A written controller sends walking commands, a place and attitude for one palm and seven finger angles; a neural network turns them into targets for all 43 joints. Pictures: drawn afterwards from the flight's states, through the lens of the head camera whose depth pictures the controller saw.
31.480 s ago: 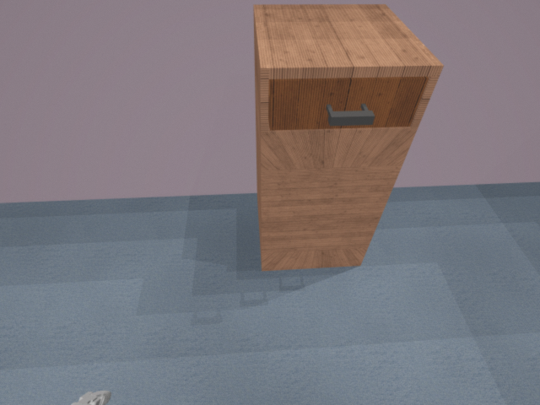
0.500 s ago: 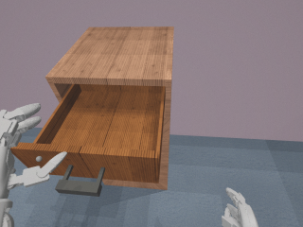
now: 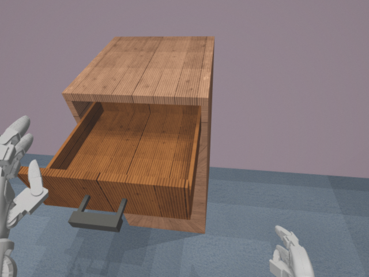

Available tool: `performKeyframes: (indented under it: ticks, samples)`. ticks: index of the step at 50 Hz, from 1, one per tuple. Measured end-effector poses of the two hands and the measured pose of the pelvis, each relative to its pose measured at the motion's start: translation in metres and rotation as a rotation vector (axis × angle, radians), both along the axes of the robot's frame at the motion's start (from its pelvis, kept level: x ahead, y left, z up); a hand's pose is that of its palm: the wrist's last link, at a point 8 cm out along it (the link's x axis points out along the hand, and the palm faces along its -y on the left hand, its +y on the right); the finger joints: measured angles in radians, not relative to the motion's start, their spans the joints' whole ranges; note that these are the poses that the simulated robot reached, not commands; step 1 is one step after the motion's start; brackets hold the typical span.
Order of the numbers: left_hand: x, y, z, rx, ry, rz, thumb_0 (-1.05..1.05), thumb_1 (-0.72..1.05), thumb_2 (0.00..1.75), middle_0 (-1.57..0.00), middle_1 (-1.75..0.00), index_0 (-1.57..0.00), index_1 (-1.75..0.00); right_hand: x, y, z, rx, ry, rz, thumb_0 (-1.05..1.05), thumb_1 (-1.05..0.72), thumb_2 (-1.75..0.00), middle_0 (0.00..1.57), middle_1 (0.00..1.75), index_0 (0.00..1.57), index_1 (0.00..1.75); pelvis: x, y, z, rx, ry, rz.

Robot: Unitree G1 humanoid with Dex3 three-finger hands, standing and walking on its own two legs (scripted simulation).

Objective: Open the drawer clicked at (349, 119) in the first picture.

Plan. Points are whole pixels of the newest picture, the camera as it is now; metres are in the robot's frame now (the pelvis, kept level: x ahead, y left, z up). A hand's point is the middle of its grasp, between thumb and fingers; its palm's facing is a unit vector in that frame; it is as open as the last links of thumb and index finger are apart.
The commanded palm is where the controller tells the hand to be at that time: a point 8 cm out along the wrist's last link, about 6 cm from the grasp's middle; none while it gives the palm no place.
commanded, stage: step back with the hand held close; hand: left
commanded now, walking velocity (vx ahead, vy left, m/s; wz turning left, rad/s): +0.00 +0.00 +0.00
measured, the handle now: (100, 211) +0.24 +0.23 +0.03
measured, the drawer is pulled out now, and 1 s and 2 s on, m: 0.27 0.27 0.27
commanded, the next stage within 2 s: stop stepping back and stand still in 1.08 s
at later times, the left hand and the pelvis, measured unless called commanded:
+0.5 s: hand (8, 214) +0.14 +0.26 +0.20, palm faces +0.33 -0.77 -0.55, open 7.4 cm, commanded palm +0.08 +0.31 +0.22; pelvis -0.05 +0.03 -0.01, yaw +0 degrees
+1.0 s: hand out of the picture +0.07 +0.26 +0.21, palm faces +0.41 -0.79 -0.45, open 7.4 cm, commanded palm +0.00 +0.30 +0.22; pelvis -0.14 +0.03 -0.01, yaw -2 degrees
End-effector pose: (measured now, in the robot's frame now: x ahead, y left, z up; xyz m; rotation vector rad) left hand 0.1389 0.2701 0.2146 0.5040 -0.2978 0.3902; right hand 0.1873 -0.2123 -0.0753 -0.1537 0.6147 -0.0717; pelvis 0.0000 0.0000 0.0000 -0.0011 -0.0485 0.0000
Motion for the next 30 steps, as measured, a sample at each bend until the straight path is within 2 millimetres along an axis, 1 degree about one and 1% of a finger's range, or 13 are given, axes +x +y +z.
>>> performKeyframes:
  ticks: [3,7,11,15,18,22,26,30]
  samples:
    - [0.0,0.001,0.002,0.013,-0.002,0.0,0.01,0.87,0.9,-0.22,-0.31,-0.21,-0.31,-0.003,-0.001,-0.001,0.0,0.007,-0.003,0.01,-0.91,-0.9,0.2,0.3,0.21,0.3,-0.001,0.0,0.0,-0.004,0.003,0.003]
    - [0.004,0.01,0.006,0.07,-0.012,-0.009,0.01,0.88,0.9,-0.22,-0.31,-0.21,-0.31,-0.012,-0.005,-0.004,-0.015,0.056,-0.012,0.01,-0.91,-0.9,0.2,0.3,0.21,0.3,-0.007,0.003,0.0,-0.016,0.032,0.022]
    - [0.006,0.016,-0.003,0.074,0.027,-0.045,0.01,0.88,0.9,-0.22,-0.31,-0.21,-0.3,-0.026,-0.009,-0.005,-0.048,0.107,-0.039,0.01,-0.91,-0.9,0.2,0.3,0.21,0.3,-0.014,0.01,-0.001,-0.016,0.057,0.023]
    - [0.002,0.019,-0.011,0.083,0.086,-0.089,0.01,0.88,0.9,-0.22,-0.31,-0.21,-0.3,-0.04,-0.01,-0.001,-0.073,0.136,-0.076,0.01,-0.91,-0.9,0.2,0.3,0.21,0.3,-0.022,0.02,-0.001,-0.012,0.074,0.009]
    - [-0.006,0.022,-0.009,0.11,0.091,-0.12,0.02,0.88,0.9,-0.22,-0.31,-0.21,-0.3,-0.049,-0.006,0.002,-0.089,0.142,-0.09,0.01,-0.91,-0.9,0.2,0.3,0.2,0.3,-0.03,0.025,-0.002,-0.012,0.08,0.005]
    - [-0.02,0.028,0.0,0.154,0.046,-0.134,0.02,0.88,0.9,-0.22,-0.31,-0.22,-0.3,-0.059,0.004,0.005,-0.094,0.126,-0.082,0.01,-0.91,-0.9,0.2,0.3,0.2,0.3,-0.042,0.03,-0.004,-0.01,0.083,0.004]
    - [-0.038,0.034,0.006,0.176,-0.012,-0.115,0.02,0.88,0.9,-0.22,-0.31,-0.22,-0.3,-0.066,0.016,0.005,-0.079,0.091,-0.053,0.01,-0.91,-0.9,0.2,0.3,0.2,0.3,-0.057,0.031,-0.007,-0.006,0.078,0.001]
    - [-0.057,0.035,0.005,0.163,-0.052,-0.078,0.01,0.88,0.9,-0.22,-0.31,-0.22,-0.3,-0.076,0.024,0.002,-0.053,0.054,-0.021,0.01,-0.91,-0.9,0.2,0.3,0.21,0.3,-0.072,0.029,-0.011,-0.012,0.067,0.003]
